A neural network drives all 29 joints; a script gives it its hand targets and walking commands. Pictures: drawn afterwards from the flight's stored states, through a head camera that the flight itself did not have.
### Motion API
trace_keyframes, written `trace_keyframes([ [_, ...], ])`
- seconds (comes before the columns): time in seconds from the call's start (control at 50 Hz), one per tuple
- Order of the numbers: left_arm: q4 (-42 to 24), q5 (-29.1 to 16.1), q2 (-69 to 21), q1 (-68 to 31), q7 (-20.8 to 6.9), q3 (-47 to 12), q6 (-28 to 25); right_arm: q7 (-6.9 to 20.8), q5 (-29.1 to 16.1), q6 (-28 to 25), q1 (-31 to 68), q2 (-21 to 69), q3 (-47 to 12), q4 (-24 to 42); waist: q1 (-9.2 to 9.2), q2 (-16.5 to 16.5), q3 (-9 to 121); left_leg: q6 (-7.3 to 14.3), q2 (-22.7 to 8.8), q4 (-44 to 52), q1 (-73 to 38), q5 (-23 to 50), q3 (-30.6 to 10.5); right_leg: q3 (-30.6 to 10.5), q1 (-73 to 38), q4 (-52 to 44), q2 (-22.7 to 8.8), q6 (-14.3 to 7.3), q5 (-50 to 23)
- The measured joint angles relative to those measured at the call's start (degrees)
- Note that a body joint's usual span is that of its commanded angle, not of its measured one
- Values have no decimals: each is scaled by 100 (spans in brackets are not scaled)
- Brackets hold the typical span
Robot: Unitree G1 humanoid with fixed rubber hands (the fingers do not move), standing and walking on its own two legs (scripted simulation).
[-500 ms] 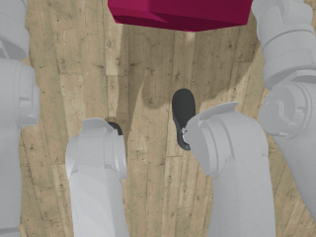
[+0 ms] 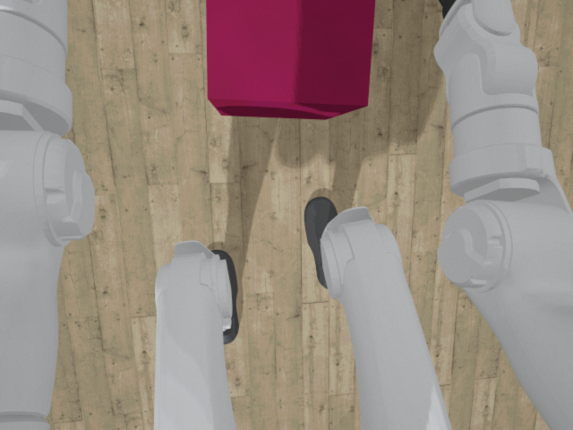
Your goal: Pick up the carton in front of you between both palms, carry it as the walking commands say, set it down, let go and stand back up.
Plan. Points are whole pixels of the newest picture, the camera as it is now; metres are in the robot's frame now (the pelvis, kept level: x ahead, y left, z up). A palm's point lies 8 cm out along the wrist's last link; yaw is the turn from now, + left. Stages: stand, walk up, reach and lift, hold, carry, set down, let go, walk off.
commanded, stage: set down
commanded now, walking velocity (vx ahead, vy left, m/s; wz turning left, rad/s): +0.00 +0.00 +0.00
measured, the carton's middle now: (282, 46) +0.56 -0.08 -0.35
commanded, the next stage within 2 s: let go in 0.50 s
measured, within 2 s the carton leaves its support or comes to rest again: neither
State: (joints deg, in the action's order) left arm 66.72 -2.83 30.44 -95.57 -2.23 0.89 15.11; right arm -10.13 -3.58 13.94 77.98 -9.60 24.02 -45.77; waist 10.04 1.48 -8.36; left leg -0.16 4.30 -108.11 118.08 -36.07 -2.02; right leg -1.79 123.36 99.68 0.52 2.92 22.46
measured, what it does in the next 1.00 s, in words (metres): rises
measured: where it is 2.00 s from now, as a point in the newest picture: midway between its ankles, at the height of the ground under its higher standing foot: (275, 285)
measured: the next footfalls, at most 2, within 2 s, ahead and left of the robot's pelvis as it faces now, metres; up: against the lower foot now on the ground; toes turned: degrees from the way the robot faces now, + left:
none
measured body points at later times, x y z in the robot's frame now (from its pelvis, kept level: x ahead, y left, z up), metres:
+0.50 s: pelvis +0.02 +0.00 +0.14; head +0.37 -0.01 +0.43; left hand +0.64 +0.13 +0.04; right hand +0.53 -0.25 +0.03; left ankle +0.07 +0.11 -0.44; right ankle +0.14 -0.13 -0.44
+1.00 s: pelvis +0.06 -0.03 +0.24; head +0.30 -0.02 +0.63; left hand +0.48 +0.16 +0.13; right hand +0.41 -0.26 +0.14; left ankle +0.07 +0.11 -0.44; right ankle +0.14 -0.13 -0.44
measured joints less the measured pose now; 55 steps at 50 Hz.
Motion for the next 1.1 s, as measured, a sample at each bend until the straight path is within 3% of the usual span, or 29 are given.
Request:
trace_keyframes([
  [0.36, -713, 342, -174, 803, -197, 426, 245, 137, 99, 341, -824, 161, 37, 874, 0, 52, 579, -9, -47, 2196, -1343, 607, -68, 18, -1418, -2089, -45, -73, -429],
  [0.62, -638, 910, -566, 1319, -325, 1120, -16, 443, 718, 138, -1373, 413, 253, 936, -70, 60, 722, -27, -49, 4039, -2709, 1270, -111, 18, -2823, -3843, -115, -117, -964],
  [0.74, -1481, 1275, -1301, 2630, 86, 1557, -168, 889, 1116, -103, -2478, 446, -2, 1189, -263, 18, 999, -71, -42, 4787, -3367, 1496, -136, 28, -3447, -4469, -154, -177, -1103],
  [0.88, -2652, 1164, -2039, 4707, 623, 1502, -396, 1432, 1123, -351, -4101, 208, -637, 1449, -383, -117, 1066, -141, -63, 5585, -4562, 1678, -225, 103, -4593, -5101, -173, -278, -1175],
  [0.98, -3084, 1020, -2155, 5903, 603, 1362, -587, 1632, 874, -524, -5092, 3, -1126, 1588, -375, -177, 991, -171, -135, 6019, -5531, 1719, -267, 147, -5533, -5472, -124, -329, -1185],
  [1.1, -3122, 828, -2090, 6984, 425, 1164, -898, 1632, 553, -789, -6272, -140, -1600, 1786, -385, -186, 935, -172, -251, 6443, -6682, 1679, -237, 124, -6631, -5834, -25, -360, -1141],
])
